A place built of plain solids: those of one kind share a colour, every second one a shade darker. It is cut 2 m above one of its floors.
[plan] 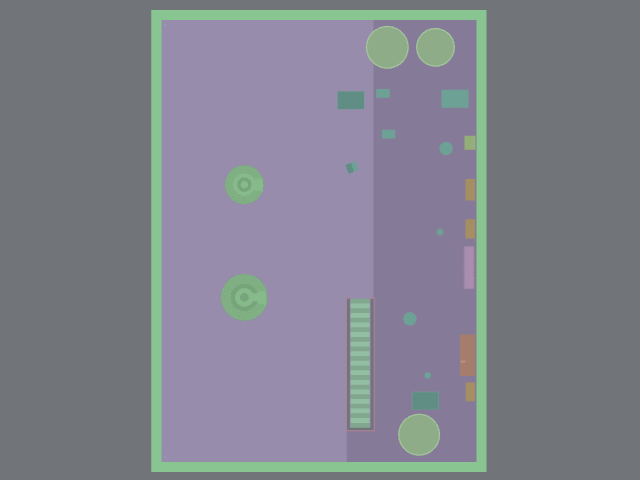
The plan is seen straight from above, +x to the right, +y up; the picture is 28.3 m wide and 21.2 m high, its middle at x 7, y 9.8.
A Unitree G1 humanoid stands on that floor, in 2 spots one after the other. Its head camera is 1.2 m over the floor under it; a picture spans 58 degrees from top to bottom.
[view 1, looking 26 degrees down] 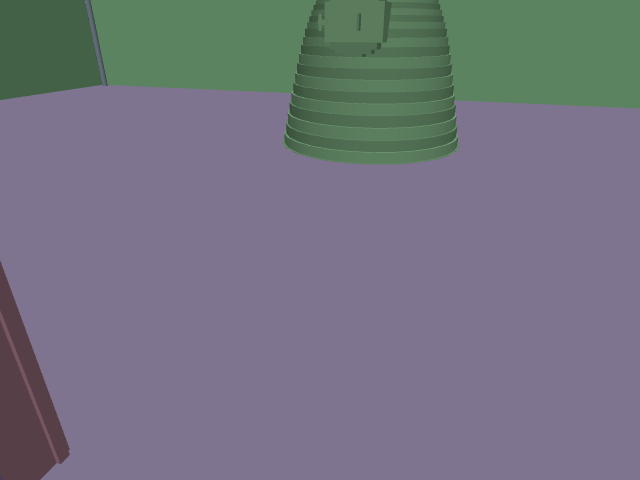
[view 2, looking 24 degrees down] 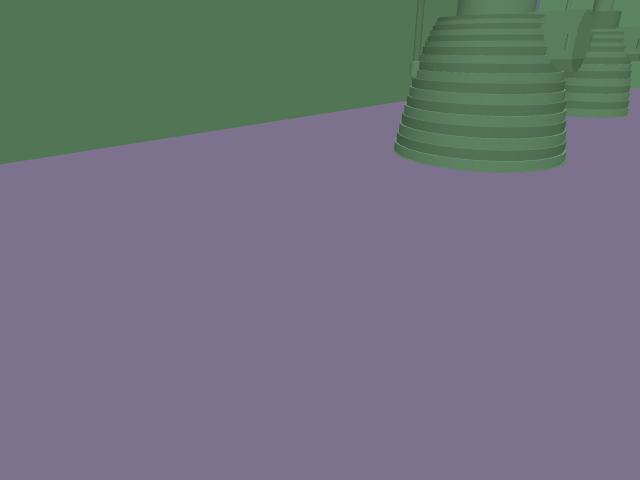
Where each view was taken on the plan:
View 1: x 8.78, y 8.31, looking -162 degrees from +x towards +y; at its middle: upper_floor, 2.74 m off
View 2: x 5.86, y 1.90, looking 132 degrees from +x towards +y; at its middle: upper_floor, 2.95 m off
